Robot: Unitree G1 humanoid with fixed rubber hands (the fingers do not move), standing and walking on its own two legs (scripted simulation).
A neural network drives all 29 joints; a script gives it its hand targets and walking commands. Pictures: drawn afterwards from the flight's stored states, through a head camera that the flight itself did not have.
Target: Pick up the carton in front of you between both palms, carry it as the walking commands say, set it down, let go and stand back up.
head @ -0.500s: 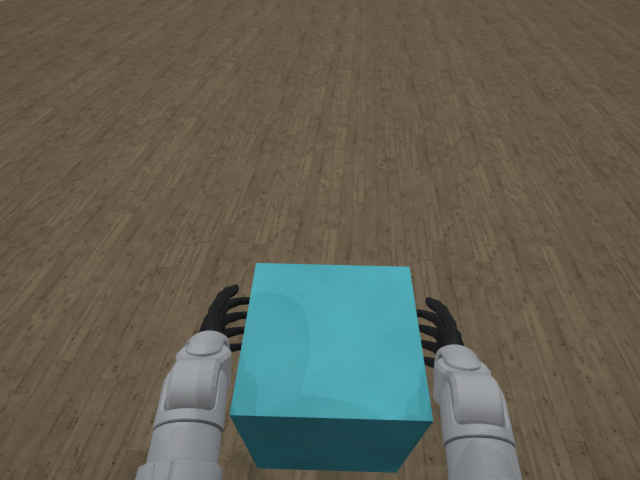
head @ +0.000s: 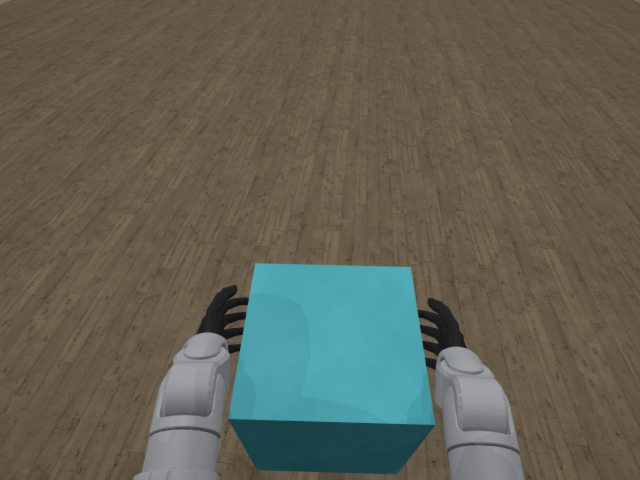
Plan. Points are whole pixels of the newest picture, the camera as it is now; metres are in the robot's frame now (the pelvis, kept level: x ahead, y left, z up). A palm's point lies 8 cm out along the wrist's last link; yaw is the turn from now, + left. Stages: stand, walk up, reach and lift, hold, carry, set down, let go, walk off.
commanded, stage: carry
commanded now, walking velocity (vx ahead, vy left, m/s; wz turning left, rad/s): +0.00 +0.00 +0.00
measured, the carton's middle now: (329, 374) +0.29 +0.00 -0.04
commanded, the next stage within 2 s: hold in 0.12 s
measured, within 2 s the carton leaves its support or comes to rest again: neither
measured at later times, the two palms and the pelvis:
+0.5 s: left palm (187, 366) +0.25 +0.17 +0.05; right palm (434, 352) +0.28 -0.13 +0.05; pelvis -0.01 -0.02 +0.01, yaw +7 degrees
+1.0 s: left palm (212, 355) +0.29 +0.16 +0.00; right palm (425, 340) +0.33 -0.14 -0.01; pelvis -0.03 -0.04 -0.01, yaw +10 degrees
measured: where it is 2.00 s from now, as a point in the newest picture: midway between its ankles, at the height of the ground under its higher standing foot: outside the picture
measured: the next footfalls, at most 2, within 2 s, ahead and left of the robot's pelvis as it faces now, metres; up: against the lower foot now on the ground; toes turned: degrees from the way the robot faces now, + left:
none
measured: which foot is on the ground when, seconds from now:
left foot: down 0.00-1.00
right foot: down 0.00-1.00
